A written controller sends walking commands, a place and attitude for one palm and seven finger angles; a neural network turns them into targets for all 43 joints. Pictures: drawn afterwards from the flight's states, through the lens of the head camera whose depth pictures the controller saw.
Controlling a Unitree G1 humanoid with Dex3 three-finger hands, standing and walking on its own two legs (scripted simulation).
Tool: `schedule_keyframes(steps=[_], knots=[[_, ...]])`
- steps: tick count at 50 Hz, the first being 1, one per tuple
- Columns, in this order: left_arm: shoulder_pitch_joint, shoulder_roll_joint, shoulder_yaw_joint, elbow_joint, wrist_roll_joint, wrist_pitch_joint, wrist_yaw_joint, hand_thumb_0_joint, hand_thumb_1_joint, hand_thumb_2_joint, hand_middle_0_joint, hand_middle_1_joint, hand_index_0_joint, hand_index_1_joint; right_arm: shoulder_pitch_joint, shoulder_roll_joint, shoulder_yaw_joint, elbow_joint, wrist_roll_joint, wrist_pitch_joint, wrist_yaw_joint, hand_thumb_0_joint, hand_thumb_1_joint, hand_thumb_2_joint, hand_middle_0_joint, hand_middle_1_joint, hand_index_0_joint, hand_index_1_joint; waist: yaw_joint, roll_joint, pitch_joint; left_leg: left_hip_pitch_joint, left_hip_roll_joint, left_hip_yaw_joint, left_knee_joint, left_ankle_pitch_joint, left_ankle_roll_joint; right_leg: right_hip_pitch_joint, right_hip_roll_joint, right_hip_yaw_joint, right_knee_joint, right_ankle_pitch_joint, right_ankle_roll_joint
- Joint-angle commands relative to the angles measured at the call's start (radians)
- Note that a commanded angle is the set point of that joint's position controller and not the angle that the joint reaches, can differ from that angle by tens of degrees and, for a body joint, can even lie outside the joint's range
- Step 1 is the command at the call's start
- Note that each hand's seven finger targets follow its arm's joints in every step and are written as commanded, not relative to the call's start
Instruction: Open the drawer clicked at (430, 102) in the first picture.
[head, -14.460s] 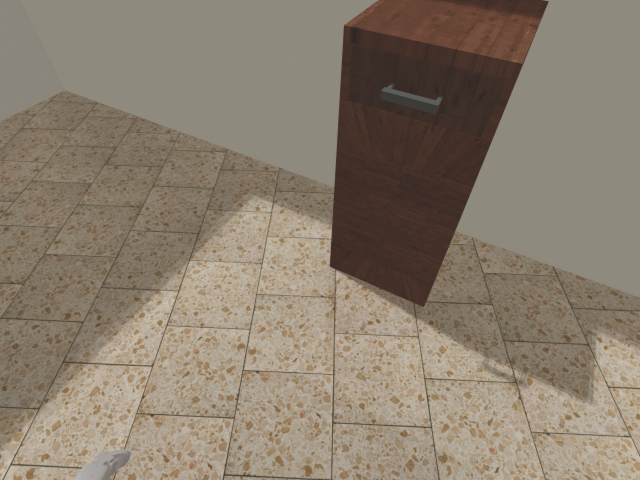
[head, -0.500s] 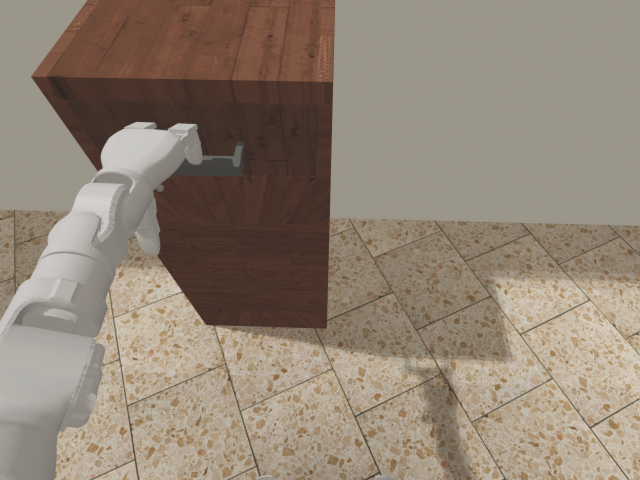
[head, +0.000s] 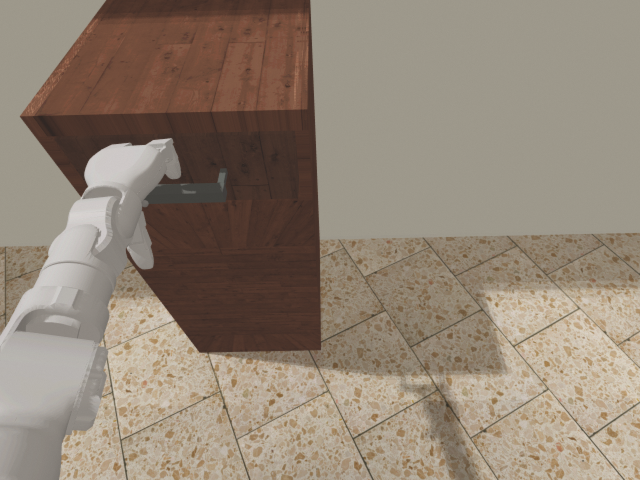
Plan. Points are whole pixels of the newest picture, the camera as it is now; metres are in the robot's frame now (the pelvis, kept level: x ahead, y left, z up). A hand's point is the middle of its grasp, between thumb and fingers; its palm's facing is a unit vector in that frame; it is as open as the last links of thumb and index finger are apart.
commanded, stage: move the hooked fingers above the handle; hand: left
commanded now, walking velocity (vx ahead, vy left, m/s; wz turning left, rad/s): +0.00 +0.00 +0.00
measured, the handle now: (183, 184) +0.54 +0.20 +0.04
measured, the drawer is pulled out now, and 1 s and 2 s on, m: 0.00 0.00 0.00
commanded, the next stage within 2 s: lower the fingers behind the handle in 1.20 s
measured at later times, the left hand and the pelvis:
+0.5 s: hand (154, 182) +0.49 +0.21 +0.10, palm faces -0.08 -0.02 -1.00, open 13.6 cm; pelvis +0.01 +0.01 +0.00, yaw +1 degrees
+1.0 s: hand (161, 203) +0.46 +0.20 +0.09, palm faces -0.16 -0.04 -0.99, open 13.9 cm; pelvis +0.00 +0.01 +0.00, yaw +3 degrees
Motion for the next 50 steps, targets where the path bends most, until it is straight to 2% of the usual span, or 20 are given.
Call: schedule_keyframes(steps=[1, 4, 7, 12, 15, 17, 18, 23, 25, 28, 30, 32, 33, 37, 39, 41, 42, 44, 47, 50], knots=[[-0.487, 0.254, 0.06, -0.379, -0.015, -0.157, 0.053, 0.0, -0.5, 0.3, -0.3, -1.2, -0.3, -1.2, 0.056, -0.162, -0.089, -0.088, -0.019, -0.039, -0.027, 0.0, -0.9, -0.9, 0.2, 0.3, 0.2, 0.3, 0.012, -0.015, -0.35, 0.177, -0.038, -0.079, -0.01, 0.246, 0.028, 0.131, 0.0, 0.06, -0.058, 0.249, 0.004], [-0.607, 0.21, 0.025, -0.441, -0.027, -0.204, 0.116, 0.0, -0.5, 0.3, -0.3, -1.2, -0.3, -1.2, 0.084, -0.156, -0.102, -0.052, -0.024, -0.059, -0.02, 0.0, -0.9, -0.9, 0.2, 0.3, 0.2, 0.3, -0.033, 0.025, -0.368, 0.252, -0.038, -0.107, 0.021, 0.254, 0.023, 0.017, 0.011, 0.048, -0.048, 0.19, 0.002], [-0.649, 0.187, 0.011, -0.412, -0.036, -0.18, 0.184, 0.0, -0.5, 0.3, -0.3, -1.2, -0.3, -1.2, 0.11, -0.161, -0.104, -0.015, -0.027, -0.075, -0.009, 0.0, -0.9, -0.9, 0.2, 0.3, 0.2, 0.3, -0.048, 0.023, -0.408, 0.271, -0.039, -0.122, 0.039, 0.266, 0.016, -0.03, 0.016, 0.034, -0.034, 0.165, 0.001], [-0.638, 0.225, 0.057, -0.225, -0.016, -0.032, 0.245, 0.0, -0.5, 0.3, -0.3, -1.2, -0.3, -1.2, 0.116, -0.177, -0.096, 0.024, -0.028, -0.072, 0.017, 0.0, -0.9, -0.9, 0.2, 0.3, 0.2, 0.3, -0.024, 0.018, -0.429, 0.225, -0.039, -0.118, 0.036, 0.316, 0.004, -0.007, 0.022, 0.014, -0.014, 0.208, -0.006], [-0.603, 0.188, 0.021, -0.134, 0.012, 0.063, 0.214, 0.0, -0.5, 0.3, -0.3, -1.2, -0.3, -1.2, 0.109, -0.176, -0.094, 0.017, -0.027, -0.055, 0.028, 0.0, -0.9, -0.9, 0.2, 0.3, 0.2, 0.3, -0.007, 0.02, -0.439, 0.214, -0.033, -0.106, 0.038, 0.391, -0.001, 0.028, 0.021, 0.006, 0.0, 0.285, -0.007], [-0.519, 0.14, -0.007, -0.077, 0.009, 0.1, 0.162, 0.0, -0.5, 0.3, -0.3, -1.2, -0.3, -1.2, 0.1, -0.18, -0.092, -0.003, -0.025, -0.041, 0.032, 0.0, -0.9, -0.9, 0.2, 0.3, 0.2, 0.3, 0.001, -0.027, -0.434, 0.204, -0.031, -0.095, 0.033, 0.428, 0.004, 0.085, 0.021, 0.009, -0.011, 0.338, -0.006], [-0.474, 0.156, 0.001, -0.05, 0.014, 0.107, 0.135, 0.0, -0.5, 0.3, -0.3, -1.2, -0.3, -1.2, 0.1, -0.185, -0.09, -0.009, -0.022, -0.033, 0.03, 0.0, -0.9, -0.9, 0.2, 0.3, 0.2, 0.3, 0.008, -0.046, -0.411, 0.185, -0.026, -0.091, 0.027, 0.426, 0.006, 0.097, 0.019, 0.008, -0.011, 0.35, -0.003], [-0.393, 0.065, -0.069, -0.117, -0.006, 0.067, 0.041, 0.0, -0.5, 0.3, -0.3, -1.2, -0.3, -1.2, 0.074, -0.184, -0.09, -0.043, -0.016, -0.01, 0.021, 0.0, -0.9, -0.9, 0.2, 0.3, 0.2, 0.3, 0.001, -0.132, -0.307, 0.167, -0.024, -0.086, -0.004, 0.368, 0.018, 0.1, 0.015, 0.013, -0.045, 0.332, 0.002], [-0.389, 0.14, -0.002, -0.187, -0.025, 0.01, 0.026, 0.0, -0.5, 0.3, -0.3, -1.2, -0.3, -1.2, 0.068, -0.184, -0.089, -0.059, -0.018, -0.011, 0.012, 0.0, -0.9, -0.9, 0.2, 0.3, 0.2, 0.3, 0.02, -0.138, -0.3, 0.156, -0.028, -0.087, -0.014, 0.327, 0.022, 0.126, 0.011, 0.023, -0.05, 0.31, 0.001], [-0.455, 0.255, 0.091, -0.367, -0.024, -0.103, 0.058, 0.0, -0.5, 0.3, -0.3, -1.2, -0.3, -1.2, 0.057, -0.167, -0.09, -0.079, -0.026, -0.017, 0.0, 0.0, -0.9, -0.9, 0.2, 0.3, 0.2, 0.3, 0.048, -0.035, -0.386, 0.188, -0.035, -0.095, -0.012, 0.361, 0.023, 0.165, 0.01, 0.04, -0.03, 0.324, -0.008], [-0.518, 0.273, 0.12, -0.447, -0.009, -0.148, 0.117, 0.0, -0.5, 0.3, -0.3, -1.2, -0.3, -1.2, 0.062, -0.153, -0.096, -0.068, -0.033, -0.028, 0.001, 0.0, -0.9, -0.9, 0.2, 0.3, 0.2, 0.3, 0.051, 0.025, -0.418, 0.238, -0.028, -0.109, 0.003, 0.406, 0.014, 0.114, 0.017, 0.03, -0.01, 0.298, -0.013], [-0.524, 0.334, 0.181, -0.468, 0.008, -0.154, 0.186, 0.0, -0.5, 0.3, -0.3, -1.2, -0.3, -1.2, 0.059, -0.152, -0.098, -0.054, -0.038, -0.037, 0.004, 0.0, -0.9, -0.9, 0.2, 0.3, 0.2, 0.3, 0.058, 0.049, -0.443, 0.256, -0.024, -0.117, 0.019, 0.452, 0.004, 0.087, 0.023, 0.02, 0.005, 0.285, -0.016], [-0.539, 0.321, 0.171, -0.447, 0.014, -0.139, 0.22, 0.0, -0.5, 0.3, -0.3, -1.2, -0.3, -1.2, 0.056, -0.148, -0.097, -0.046, -0.037, -0.041, 0.009, 0.0, -0.9, -0.9, 0.2, 0.3, 0.2, 0.3, 0.05, 0.07, -0.436, 0.254, -0.024, -0.118, 0.017, 0.438, -0.002, 0.067, 0.024, 0.016, 0.007, 0.269, -0.015], [-0.522, 0.252, 0.125, -0.307, 0.018, -0.025, 0.284, 0.0, -0.5, 0.3, -0.3, -1.2, -0.3, -1.2, 0.061, -0.159, -0.102, -0.008, -0.036, -0.054, 0.022, 0.0, -0.9, -0.9, 0.2, 0.3, 0.2, 0.3, 0.025, 0.01, -0.447, 0.25, -0.02, -0.106, 0.016, 0.397, -0.004, 0.052, 0.026, 0.005, -0.003, 0.242, -0.01], [-0.506, 0.213, 0.071, -0.21, 0.014, 0.047, 0.255, 0.0, -0.5, 0.3, -0.3, -1.2, -0.3, -1.2, 0.069, -0.168, -0.101, 0.006, -0.029, -0.051, 0.024, 0.0, -0.9, -0.9, 0.2, 0.3, 0.2, 0.3, 0.014, -0.028, -0.426, 0.233, -0.02, -0.094, 0.005, 0.363, 0.0, 0.062, 0.022, 0.007, -0.02, 0.251, -0.003], [-0.496, 0.071, -0.064, -0.149, 0.0, 0.104, 0.188, 0.0, -0.5, 0.3, -0.3, -1.2, -0.3, -1.2, 0.069, -0.171, -0.102, 0.0, -0.018, -0.045, 0.029, 0.0, -0.9, -0.9, 0.2, 0.3, 0.2, 0.3, -0.016, -0.049, -0.376, 0.234, -0.02, -0.092, -0.005, 0.335, 0.002, 0.044, 0.018, 0.003, -0.042, 0.245, 0.001], [-0.508, -0.016, -0.136, -0.139, -0.014, 0.113, 0.144, 0.0, -0.5, 0.3, -0.3, -1.2, -0.3, -1.2, 0.075, -0.17, -0.105, 0.0, -0.014, -0.043, 0.032, 0.0, -0.9, -0.9, 0.2, 0.3, 0.2, 0.3, -0.043, -0.077, -0.362, 0.256, -0.017, -0.096, -0.004, 0.347, 0.005, 0.035, 0.016, 0.003, -0.056, 0.253, 0.003], [-0.495, -0.053, -0.179, -0.173, -0.039, 0.1, 0.062, 0.0, -0.5, 0.3, -0.3, -1.2, -0.3, -1.2, 0.066, -0.18, -0.107, -0.01, -0.016, -0.035, 0.027, 0.0, -0.9, -0.9, 0.2, 0.3, 0.2, 0.3, -0.05, -0.094, -0.335, 0.279, -0.02, -0.106, -0.006, 0.339, 0.013, 0.029, 0.015, 0.007, -0.07, 0.255, 0.007], [-0.522, -0.032, -0.167, -0.275, -0.075, -0.001, -0.025, 0.0, -0.5, 0.3, -0.3, -1.2, -0.3, -1.2, 0.048, -0.178, -0.099, -0.028, -0.023, -0.034, 0.009, 0.0, -0.9, -0.9, 0.2, 0.3, 0.2, 0.3, -0.053, -0.108, -0.312, 0.274, -0.034, -0.117, -0.006, 0.321, 0.026, 0.054, 0.006, 0.019, -0.075, 0.269, 0.007], [-0.56, 0.123, -0.027, -0.381, -0.07, -0.122, 0.001, 0.0, -0.5, 0.3, -0.3, -1.2, -0.3, -1.2, 0.051, -0.163, -0.094, -0.038, -0.029, -0.04, -0.004, 0.0, -0.9, -0.9, 0.2, 0.3, 0.2, 0.3, -0.003, -0.019, -0.367, 0.273, -0.045, -0.119, 0.005, 0.334, 0.021, 0.084, 0.006, 0.035, -0.045, 0.277, -0.004]])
